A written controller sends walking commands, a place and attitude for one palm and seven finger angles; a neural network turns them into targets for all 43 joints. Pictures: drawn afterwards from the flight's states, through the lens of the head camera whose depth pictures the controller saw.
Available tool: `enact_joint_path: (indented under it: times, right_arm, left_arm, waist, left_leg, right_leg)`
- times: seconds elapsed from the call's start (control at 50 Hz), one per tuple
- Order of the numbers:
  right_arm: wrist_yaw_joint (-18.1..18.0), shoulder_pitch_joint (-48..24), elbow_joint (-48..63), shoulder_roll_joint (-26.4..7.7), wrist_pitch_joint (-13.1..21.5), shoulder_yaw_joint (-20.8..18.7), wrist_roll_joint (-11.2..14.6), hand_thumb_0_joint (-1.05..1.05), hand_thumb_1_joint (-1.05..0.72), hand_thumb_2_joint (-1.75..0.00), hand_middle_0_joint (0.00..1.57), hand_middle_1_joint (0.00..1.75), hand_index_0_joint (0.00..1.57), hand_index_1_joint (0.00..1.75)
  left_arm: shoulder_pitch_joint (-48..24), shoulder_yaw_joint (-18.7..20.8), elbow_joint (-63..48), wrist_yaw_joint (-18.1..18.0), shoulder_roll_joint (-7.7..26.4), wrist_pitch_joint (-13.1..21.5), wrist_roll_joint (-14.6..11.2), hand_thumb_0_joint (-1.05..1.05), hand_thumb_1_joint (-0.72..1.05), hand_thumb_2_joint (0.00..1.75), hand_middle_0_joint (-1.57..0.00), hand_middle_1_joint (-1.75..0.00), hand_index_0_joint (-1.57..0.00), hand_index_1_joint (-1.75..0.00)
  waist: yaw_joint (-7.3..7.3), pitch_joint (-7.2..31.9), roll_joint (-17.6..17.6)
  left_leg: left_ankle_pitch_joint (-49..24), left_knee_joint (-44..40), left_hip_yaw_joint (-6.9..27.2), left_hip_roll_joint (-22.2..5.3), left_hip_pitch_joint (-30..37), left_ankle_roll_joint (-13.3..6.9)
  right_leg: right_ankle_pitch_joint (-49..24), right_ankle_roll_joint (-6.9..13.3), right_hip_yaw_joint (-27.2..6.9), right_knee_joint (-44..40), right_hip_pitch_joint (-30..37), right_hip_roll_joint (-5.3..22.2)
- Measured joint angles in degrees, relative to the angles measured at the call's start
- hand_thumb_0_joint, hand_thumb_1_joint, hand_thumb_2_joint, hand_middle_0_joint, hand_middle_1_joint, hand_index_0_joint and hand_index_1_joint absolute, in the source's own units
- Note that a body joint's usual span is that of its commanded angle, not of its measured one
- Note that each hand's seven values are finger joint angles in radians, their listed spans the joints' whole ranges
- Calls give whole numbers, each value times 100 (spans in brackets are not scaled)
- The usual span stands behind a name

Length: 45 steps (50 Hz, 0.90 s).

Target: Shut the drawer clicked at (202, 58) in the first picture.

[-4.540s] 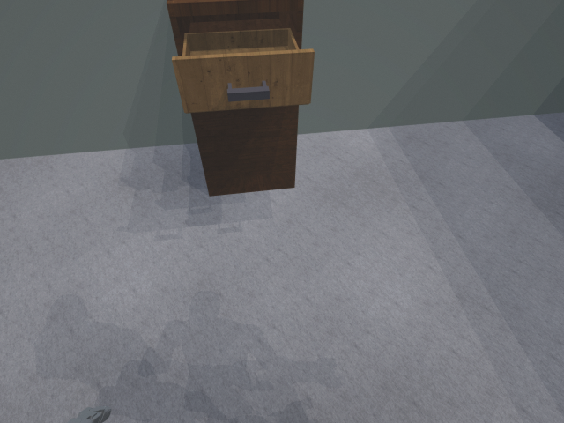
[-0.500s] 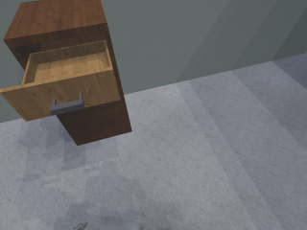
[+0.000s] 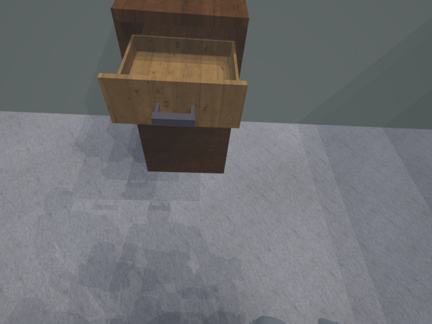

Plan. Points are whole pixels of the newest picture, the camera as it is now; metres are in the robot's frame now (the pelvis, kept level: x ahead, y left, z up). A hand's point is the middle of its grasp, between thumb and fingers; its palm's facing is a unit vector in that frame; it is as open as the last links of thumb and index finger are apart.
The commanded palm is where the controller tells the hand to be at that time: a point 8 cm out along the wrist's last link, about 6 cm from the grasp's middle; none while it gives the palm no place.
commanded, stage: take the last steps up to it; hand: left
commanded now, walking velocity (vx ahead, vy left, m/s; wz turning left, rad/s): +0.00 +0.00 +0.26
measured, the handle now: (174, 113) +0.62 +0.17 -0.02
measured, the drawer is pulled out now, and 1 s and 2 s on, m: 0.30 0.30 0.30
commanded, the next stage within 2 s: come to a stop and stand still in 1.22 s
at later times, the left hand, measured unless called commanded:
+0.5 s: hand out of the picture -0.02 +0.13 -0.16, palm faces +0.16 -0.97 -0.18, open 7.3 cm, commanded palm none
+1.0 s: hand (126, 279) +0.21 +0.21 -0.16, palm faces +0.11 -0.97 -0.20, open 7.3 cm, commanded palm none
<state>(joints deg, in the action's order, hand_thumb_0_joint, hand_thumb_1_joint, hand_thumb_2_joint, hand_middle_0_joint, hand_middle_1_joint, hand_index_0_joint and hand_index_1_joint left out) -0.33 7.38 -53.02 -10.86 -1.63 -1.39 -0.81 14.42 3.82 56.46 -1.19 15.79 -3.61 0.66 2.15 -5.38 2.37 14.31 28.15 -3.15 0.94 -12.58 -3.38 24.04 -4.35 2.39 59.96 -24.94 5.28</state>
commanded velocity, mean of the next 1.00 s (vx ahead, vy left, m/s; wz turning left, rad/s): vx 0.28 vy -0.07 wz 0.01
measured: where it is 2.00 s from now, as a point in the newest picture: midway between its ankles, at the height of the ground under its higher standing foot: (221, 304)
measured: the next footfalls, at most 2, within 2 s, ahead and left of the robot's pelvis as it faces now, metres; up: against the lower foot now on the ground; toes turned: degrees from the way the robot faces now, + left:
right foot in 0.26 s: +0.02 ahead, -0.12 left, +0.00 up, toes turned +0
left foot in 0.68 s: +0.18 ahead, +0.14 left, +0.00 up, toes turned +14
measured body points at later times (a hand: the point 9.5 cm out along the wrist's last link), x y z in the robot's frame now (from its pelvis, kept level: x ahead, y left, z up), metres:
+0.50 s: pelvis +0.04 -0.02 +0.01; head +0.04 -0.04 +0.46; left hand -0.03 +0.19 -0.15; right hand +0.05 -0.26 -0.16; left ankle +0.06 +0.12 -0.67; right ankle -0.02 -0.12 -0.74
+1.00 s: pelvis +0.18 +0.02 +0.00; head +0.19 +0.02 +0.45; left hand +0.21 +0.26 -0.15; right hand +0.19 -0.21 -0.15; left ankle +0.14 +0.13 -0.74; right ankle +0.26 -0.12 -0.69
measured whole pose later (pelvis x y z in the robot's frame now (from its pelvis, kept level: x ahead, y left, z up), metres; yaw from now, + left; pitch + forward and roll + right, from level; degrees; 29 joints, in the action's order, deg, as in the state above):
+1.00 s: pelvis +0.18 +0.02 +0.00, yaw +3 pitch -1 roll +2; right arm -1.0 17.4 -61.4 -8.0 3.0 -2.9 -1.6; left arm 12.4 4.0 59.8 0.8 11.1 -0.1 1.4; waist 0.1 -1.8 1.9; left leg 13.7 20.4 -10.6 -2.1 -5.3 -0.1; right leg 12.1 -1.6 3.8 49.8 -29.8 7.6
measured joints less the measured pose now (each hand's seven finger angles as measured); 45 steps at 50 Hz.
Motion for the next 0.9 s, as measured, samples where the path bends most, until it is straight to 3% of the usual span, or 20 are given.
enact_joint_path:
  times: [0.16,0.26,0.28,0.34,0.42,0.48,0.54,0.66,0.7,0.74,0.8,0.9]
  right_arm:
    - [-20,377,-277,88,-20,-17,-40,1,-90,-90,20,30,20,30]
    - [-27,745,-540,90,6,-70,-51,1,-90,-90,20,30,20,30]
    - [-31,818,-606,77,13,-86,-32,1,-90,-90,20,30,20,30]
    - [17,1027,-817,45,-61,-120,-45,1,-90,-90,20,30,20,30]
    - [106,1106,-938,6,-42,-211,-76,1,-90,-90,20,30,20,30]
    - [110,1084,-952,-9,0,-258,-77,1,-90,-90,20,30,19,30]
    - [113,969,-966,1,10,-274,-70,1,-91,-90,20,30,19,30]
    - [114,524,-860,113,178,-209,-62,1,-91,-90,20,30,19,30]
    - [73,388,-751,137,357,-183,-90,1,-91,-90,20,30,19,30]
    - [9,271,-670,247,478,-152,-94,1,-91,-90,20,30,19,30]
    - [-125,317,-595,326,544,-203,-53,0,-93,-90,20,30,20,30]
    - [-135,653,-688,265,543,-165,-54,0,-94,-90,20,30,20,30]
  left_arm:
    - [-224,-97,-28,-17,-268,59,-4,0,91,90,-20,-30,-20,-30]
    - [-150,-202,24,50,-477,260,46,0,91,90,-20,-30,-20,-30]
    - [-124,-214,57,50,-536,323,68,0,91,90,-20,-30,-20,-30]
    - [106,-248,117,40,-718,464,62,0,91,90,-20,-30,-20,-30]
    - [546,-243,349,12,-842,579,31,0,92,90,-21,-30,-20,-30]
    - [794,-258,565,6,-916,630,32,0,92,90,-21,-30,-20,-30]
    - [990,-263,756,5,-973,659,56,0,91,90,-21,-30,-20,-30]
    - [1274,-229,1037,18,-976,624,63,0,91,90,-21,-30,-20,-30]
    - [1372,-210,1100,34,-983,581,31,0,91,90,-21,-30,-20,-30]
    - [1261,-184,1162,56,-918,465,23,0,91,90,-21,-30,-20,-30]
    - [973,-107,1129,103,-788,365,57,0,91,90,-21,-30,-20,-30]
    - [367,-11,683,155,-575,359,88,0,91,90,-20,-30,-20,-30]
  waist:
    - [-199,162,-182]
    - [-306,400,-266]
    - [-306,422,-315]
    - [-260,510,-423]
    - [-274,521,-413]
    - [-297,445,-397]
    - [-235,363,-346]
    - [-25,185,-172]
    - [-17,153,-147]
    - [-28,63,-18]
    - [-75,121,49]
    - [-86,307,21]
  left_leg:
    - [-265,-314,194,164,44,-16]
    - [-105,-58,249,221,-72,67]
    - [129,184,278,204,-159,88]
    - [967,1443,280,105,-614,132]
    - [474,2781,163,-185,-1288,250]
    - [171,2966,99,-435,-1585,343]
    - [140,2578,9,-603,-1653,377]
    - [92,981,-279,-546,-1084,247]
    - [-195,579,-377,-505,-797,204]
    - [18,842,-523,-470,-730,176]
    - [134,515,-685,-416,-333,179]
    - [-86,-361,-761,-318,295,201]
  right_leg:
    - [97,64,-87,-1179,479,-204]
    - [-149,239,6,-2723,1327,-364]
    - [-425,417,40,-2972,1445,-409]
    - [-590,634,172,-3187,1664,-483]
    - [-789,636,234,-3843,2102,-516]
    - [-828,622,315,-4117,2333,-521]
    - [-753,581,359,-4211,2474,-492]
    - [-238,371,363,-3794,2562,-339]
    - [198,373,294,-2859,2222,-263]
    - [431,496,31,-1220,1545,-223]
    - [-26,536,-21,324,585,-148]
    - [-843,391,77,142,-319,91]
